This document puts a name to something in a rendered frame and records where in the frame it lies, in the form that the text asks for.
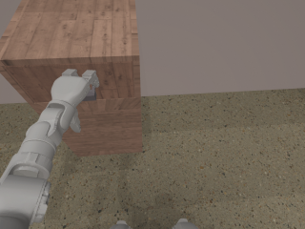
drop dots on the left robot hand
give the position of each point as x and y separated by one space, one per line
72 88

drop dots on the left robot shin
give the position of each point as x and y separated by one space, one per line
121 222

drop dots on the handle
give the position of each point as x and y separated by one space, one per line
91 96

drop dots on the robot left upper arm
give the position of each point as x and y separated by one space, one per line
23 201

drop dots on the cabinet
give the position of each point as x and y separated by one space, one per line
43 32

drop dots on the robot shin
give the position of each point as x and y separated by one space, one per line
121 222
182 220

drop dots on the drawer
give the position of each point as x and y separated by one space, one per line
115 78

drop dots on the right robot shin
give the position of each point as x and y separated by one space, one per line
182 220

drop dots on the left robot forearm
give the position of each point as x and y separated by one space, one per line
34 158

